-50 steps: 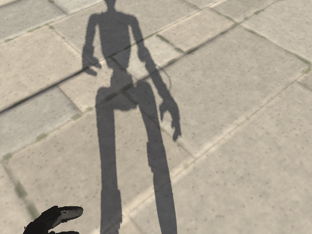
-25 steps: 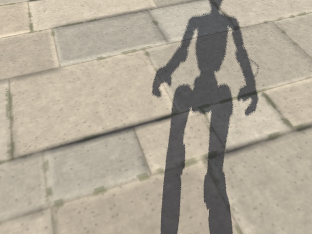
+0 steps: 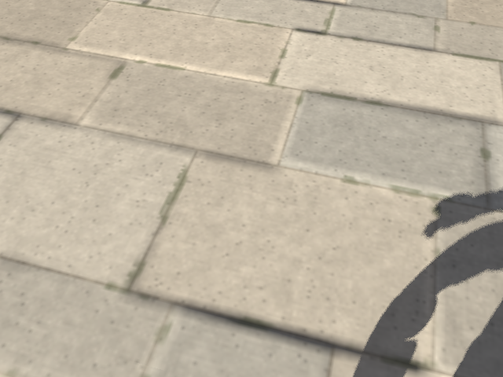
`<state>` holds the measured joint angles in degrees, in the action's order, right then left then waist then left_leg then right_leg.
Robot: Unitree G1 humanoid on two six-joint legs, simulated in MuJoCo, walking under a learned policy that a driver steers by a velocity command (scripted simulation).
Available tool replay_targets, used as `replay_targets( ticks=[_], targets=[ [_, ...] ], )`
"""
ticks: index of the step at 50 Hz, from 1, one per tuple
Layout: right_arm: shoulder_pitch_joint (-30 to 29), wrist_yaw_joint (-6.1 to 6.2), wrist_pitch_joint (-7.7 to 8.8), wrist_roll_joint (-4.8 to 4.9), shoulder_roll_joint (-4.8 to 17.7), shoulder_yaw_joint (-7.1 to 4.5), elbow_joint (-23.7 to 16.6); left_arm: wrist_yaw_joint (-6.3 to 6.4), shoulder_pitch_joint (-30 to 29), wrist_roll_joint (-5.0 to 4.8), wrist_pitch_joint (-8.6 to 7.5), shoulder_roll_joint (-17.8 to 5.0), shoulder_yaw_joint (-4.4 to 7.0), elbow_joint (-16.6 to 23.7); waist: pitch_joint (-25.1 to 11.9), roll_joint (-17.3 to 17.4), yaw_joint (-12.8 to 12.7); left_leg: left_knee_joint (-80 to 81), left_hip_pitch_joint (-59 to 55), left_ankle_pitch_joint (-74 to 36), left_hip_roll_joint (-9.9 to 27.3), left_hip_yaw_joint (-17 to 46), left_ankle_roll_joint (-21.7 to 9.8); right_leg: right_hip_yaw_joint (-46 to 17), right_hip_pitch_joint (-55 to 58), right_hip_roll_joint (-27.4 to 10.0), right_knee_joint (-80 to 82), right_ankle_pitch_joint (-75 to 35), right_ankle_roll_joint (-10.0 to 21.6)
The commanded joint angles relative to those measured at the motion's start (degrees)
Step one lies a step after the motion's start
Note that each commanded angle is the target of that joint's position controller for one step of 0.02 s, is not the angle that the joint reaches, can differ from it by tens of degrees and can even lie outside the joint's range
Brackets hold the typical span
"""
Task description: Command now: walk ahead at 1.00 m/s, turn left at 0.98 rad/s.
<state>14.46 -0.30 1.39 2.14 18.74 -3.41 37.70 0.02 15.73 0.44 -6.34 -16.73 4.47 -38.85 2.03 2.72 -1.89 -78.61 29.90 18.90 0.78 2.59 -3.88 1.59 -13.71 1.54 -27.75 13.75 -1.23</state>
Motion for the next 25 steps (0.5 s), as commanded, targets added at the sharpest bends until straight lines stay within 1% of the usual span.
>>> replay_targets(
  ticks=[1,2,3,5,6,7,8,9,10,11,12,13,14,15,16,17,18,19,20,21,22,23,24,25],
  targets=[
    [-3.71,-0.91,-0.26,0.82,0.07,0.14,-7.12,-0.39,1.41,-0.85,-0.77,-1.48,0.03,-0.13,0.93,-7.73,0.32,0.74,17.65,-1.79,8.1,4.11,-0.35,-15.77,10.84,-15.6,14.94,0.42,7.8],
    [-4.35,-1.15,-0.46,0.54,-0.38,0.39,-7.71,-0.36,1.3,-0.98,-0.79,-2.28,0.19,-0.89,1.81,-7.29,0.86,1.05,19.1,-3.73,8.51,3.83,-0.05,-13.21,9.94,-15.81,15.87,-2.11,7.99],
    [-4.99,-1.34,-0.49,0.31,-0.43,0.57,-8.13,-0.21,0.87,-0.76,-0.81,-3.41,0.4,-1.38,2.75,-6.63,1.37,2.1,20.28,-6.25,8.79,3.78,0.51,-10.52,9.09,-16.07,16.9,-4.66,8.21],
    [-6.79,-1.65,-0.21,0.21,0.45,0.58,-8.58,0.15,-0.55,0.18,-0.87,-5.04,0.52,-1.79,4.76,-5.58,1.86,7.2,19.85,-12.95,8.43,2.76,1.56,-3.81,6.58,-14.83,19.11,-9.09,7.76],
    [-8.4,-1.87,-0.05,0.09,1.0,0.5,-8.78,0.34,-0.21,0.45,-0.93,-5.65,0.52,-2.2,5.58,-4.77,1.32,10.33,19.44,-16.43,7.94,1.35,1.73,-0.69,6.64,-14.14,19.9,-11.04,7.31],
    [-10.57,-2.19,0.14,-0.03,1.33,0.45,-9.14,0.48,0.89,0.5,-0.94,-6.2,0.51,-2.84,6.4,-3.6,0.39,14.14,19.15,-19.37,7.34,-0.37,1.42,1.96,7.72,-13.52,20.41,-13.09,6.54],
    [-12.67,-2.65,0.41,-0.01,1.06,0.56,-9.49,0.6,2.69,0.62,-0.9,-6.74,0.44,-3.72,6.79,-2.33,-0.72,17.81,18.76,-21.59,6.6,-2.18,0.64,4.13,9.76,-12.9,20.56,-15.86,5.44],
    [-15.22,-3.27,0.76,0.06,0.41,0.85,-10.23,0.71,4.15,0.41,-0.73,-7.86,0.55,-4.44,7.89,-2.17,-1.45,22.36,17.99,-22.6,6.14,-3.94,-0.13,5.99,11.26,-13.09,20.56,-19.48,4.69],
    [-17.3,-3.91,1.13,0.13,0.15,0.98,-10.79,0.83,5.1,0.24,-0.43,-8.7,0.59,-5.06,8.48,-2.04,-1.83,27.03,15.88,-23.02,4.87,-6.3,-1.13,8.1,12.67,-12.93,20.2,-26.02,3.49],
    [-17.91,-4.39,1.45,0.24,0.69,0.71,-11.01,1.01,5.17,0.35,-0.13,-10.2,0.74,-5.26,7.49,-3.19,-1.13,31.32,10.48,-23.08,2.38,-9.51,-2.37,10.46,13.39,-12.39,18.36,-39.01,2.16],
    [-18.03,-4.64,1.58,0.36,1.91,0.11,-11.08,1.41,6.57,0.4,0.26,-11.99,1.08,-5.52,5.3,-5.6,-0.43,32.37,5.39,-21.7,-0.76,-12.7,-2.98,11.39,15.28,-12.72,15.1,-54.94,1.72],
    [-15.66,-4.65,1.42,0.63,3.37,-0.67,-10.9,1.9,6.95,0.32,0.9,-13.92,1.49,-5.56,2.92,-8.56,2.03,32.25,1.5,-18.26,-3.24,-14.46,-3.64,11.79,17.75,-13.79,9.76,-70.24,1.55],
    [-9.02,-4.48,0.94,1.08,5.32,-1.86,-9.67,2.29,5.57,0.27,1.67,-15.56,1.93,-5.06,-0.67,-11.33,6.63,31.58,-5.37,-13.98,-5.0,-14.87,-4.81,11.8,18.27,-15.18,0.66,-81.61,1.97],
    [3.07,-4.05,0.15,1.21,8.82,-3.8,-6.65,2.25,2.37,0.08,2.07,-16.3,2.25,-3.57,-6.19,-12.75,13.06,31.76,-19.23,-11.16,-5.8,-13.24,-7.06,10.79,13.76,-16.15,-12.63,-86.28,3.09],
    [18.4,-3.11,-0.48,0.96,12.44,-6.01,-2.04,1.92,-2.01,-0.69,1.63,-14.97,1.97,-1.63,-11.01,-8.66,20.21,40.36,-40.53,-16.56,-3.97,-6.88,-10.38,10.31,0.86,-12.79,-32.89,-70.61,2.79],
    [18.72,-2.07,-0.83,0.82,12.95,-5.27,0.93,1.14,-2.1,0.99,-0.07,-3.59,-1.12,-0.3,-6.66,9.37,14.11,39.72,-48.23,-17.19,1.69,6.38,-12.24,7.42,-18.08,-1.22,-57.81,10.84,1.77],
    [12.99,-2.32,0.93,-1.25,14.38,-4.42,-3.63,0.27,5.13,-1.35,-2.98,-1.01,-2.93,4.87,-20.71,17.82,5.49,51.21,-60.21,3.81,12.39,41.09,-25.73,-6.61,-34.97,3.1,-69.85,21.17,2.01],
    [13.92,-2.12,1.84,-1.51,10.19,-4.34,-4.24,-0.04,-3.75,-2.03,-4.89,-7.8,-1.97,6.47,-19.0,5.52,10.68,62.98,-56.53,17.24,13.59,48.78,-22.22,-11.17,-38.43,-0.08,-63.68,12.62,4.26],
    [12.02,-2.2,3.0,-1.83,8.87,-3.82,-3.56,0.07,-7.16,-3.17,-5.39,-7.71,-1.86,7.64,-9.71,-1.82,7.56,66.12,-46.43,16.85,13.02,46.29,-19.73,-10.82,-37.86,-1.72,-56.85,8.66,4.89],
    [7.45,-2.48,3.73,-1.8,7.66,-3.28,-3.7,0.48,-6.56,-2.09,-5.03,-6.46,-1.97,6.25,-4.29,-10.17,3.44,66.25,-34.67,11.28,10.86,41.1,-17.49,-10.88,-32.43,-4.08,-51.55,5.55,4.14],
    [3.29,-2.19,4.23,-2.43,6.1,-2.72,-4.09,0.44,-2.43,-1.57,-3.92,-6.03,-1.86,4.59,-2.91,-8.3,-0.06,65.54,-27.28,5.85,9.08,35.19,-17.24,-11.13,-27.84,-5.99,-47.94,3.67,2.71],
    [0.55,-1.74,4.28,-2.84,3.64,-1.83,-4.22,0.18,0.51,-1.26,-2.38,-6.46,-1.6,2.77,-1.1,-6.97,-1.92,66.2,-21.34,2.14,6.97,28.88,-16.15,-10.32,-24.4,-8.12,-45.06,2.45,1.48],
    [-0.16,-1.37,4.15,-2.35,1.7,-1.12,-3.36,0.1,1.19,-0.96,-1.14,-6.31,-1.52,1.91,0.69,-5.56,-2.48,66.59,-16.6,-1.83,5.65,23.09,-15.03,-8.45,-22.82,-9.8,-41.94,1.77,0.43],
    [0.61,-0.93,4.19,-2.14,1.33,-0.78,-2.39,0.15,-0.37,-0.54,-0.32,-4.98,-1.95,2.26,2.12,-4.6,-1.84,66.96,-12.47,-6.24,4.52,18.42,-14.11,-6.47,-22.22,-10.6,-39.53,-0.27,-0.51]
  ],
)
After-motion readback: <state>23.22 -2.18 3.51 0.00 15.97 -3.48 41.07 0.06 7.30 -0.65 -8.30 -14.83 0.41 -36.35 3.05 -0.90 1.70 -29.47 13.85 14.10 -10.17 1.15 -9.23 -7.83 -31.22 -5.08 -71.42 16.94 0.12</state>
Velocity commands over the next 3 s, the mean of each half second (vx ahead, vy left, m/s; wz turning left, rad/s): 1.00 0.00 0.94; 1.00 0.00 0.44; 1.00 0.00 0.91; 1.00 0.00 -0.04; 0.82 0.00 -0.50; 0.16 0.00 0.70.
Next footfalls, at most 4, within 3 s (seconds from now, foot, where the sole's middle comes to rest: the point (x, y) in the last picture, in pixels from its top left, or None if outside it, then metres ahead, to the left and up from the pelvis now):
0.32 left None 0.44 0.13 -0.77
0.78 right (223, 230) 0.95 0.15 -0.77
1.26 left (99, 185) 1.12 0.59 -0.77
1.70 right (42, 117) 1.46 0.89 -0.77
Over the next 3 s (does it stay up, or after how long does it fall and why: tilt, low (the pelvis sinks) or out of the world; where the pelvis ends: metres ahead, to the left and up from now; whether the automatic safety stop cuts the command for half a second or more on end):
stays up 1.65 1.47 0.00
